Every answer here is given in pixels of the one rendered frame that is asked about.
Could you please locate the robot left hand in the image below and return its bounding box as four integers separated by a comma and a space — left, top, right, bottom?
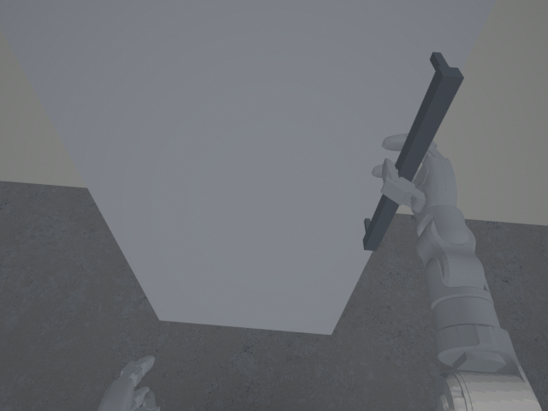
98, 355, 160, 411

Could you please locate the robot right forearm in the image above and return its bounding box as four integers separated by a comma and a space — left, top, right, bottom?
416, 205, 542, 411

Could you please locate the right robot upper arm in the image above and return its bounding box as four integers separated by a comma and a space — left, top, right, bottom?
435, 369, 539, 411

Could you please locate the handle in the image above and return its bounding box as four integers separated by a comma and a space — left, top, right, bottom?
363, 52, 464, 251

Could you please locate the fridge door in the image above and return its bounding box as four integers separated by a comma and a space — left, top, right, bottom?
0, 0, 497, 335

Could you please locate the robot right hand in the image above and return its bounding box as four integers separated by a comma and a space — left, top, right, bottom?
372, 133, 457, 221

